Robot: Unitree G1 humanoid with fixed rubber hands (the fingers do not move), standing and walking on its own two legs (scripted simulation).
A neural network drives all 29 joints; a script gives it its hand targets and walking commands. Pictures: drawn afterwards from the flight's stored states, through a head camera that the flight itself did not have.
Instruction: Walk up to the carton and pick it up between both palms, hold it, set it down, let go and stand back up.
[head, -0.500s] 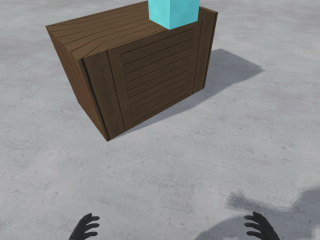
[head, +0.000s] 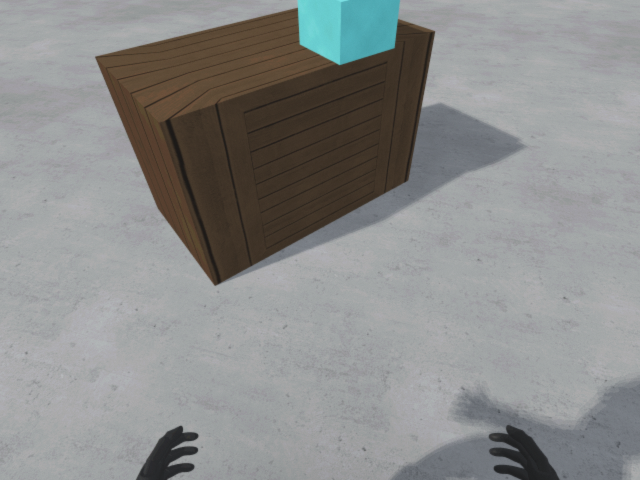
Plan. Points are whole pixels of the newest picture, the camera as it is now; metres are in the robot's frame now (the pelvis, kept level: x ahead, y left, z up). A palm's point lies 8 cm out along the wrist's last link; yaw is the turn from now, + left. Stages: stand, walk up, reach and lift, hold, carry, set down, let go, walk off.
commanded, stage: stand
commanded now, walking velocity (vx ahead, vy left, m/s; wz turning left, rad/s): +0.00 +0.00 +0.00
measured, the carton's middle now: (347, 18) +1.53 -0.10 +0.05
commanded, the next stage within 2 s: walk up in 0.26 s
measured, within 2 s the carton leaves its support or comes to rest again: neither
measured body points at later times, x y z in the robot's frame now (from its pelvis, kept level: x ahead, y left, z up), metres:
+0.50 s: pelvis -0.01 +0.01 +0.00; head -0.02 +0.02 +0.45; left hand +0.16 +0.25 -0.08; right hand +0.14 -0.24 -0.09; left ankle +0.02 +0.11 -0.72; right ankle +0.02 -0.13 -0.72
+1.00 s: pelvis +0.10 +0.06 +0.00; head +0.11 +0.13 +0.44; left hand +0.20 +0.35 -0.13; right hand +0.13 -0.26 -0.06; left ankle +0.05 +0.16 -0.72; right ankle +0.21 -0.08 -0.65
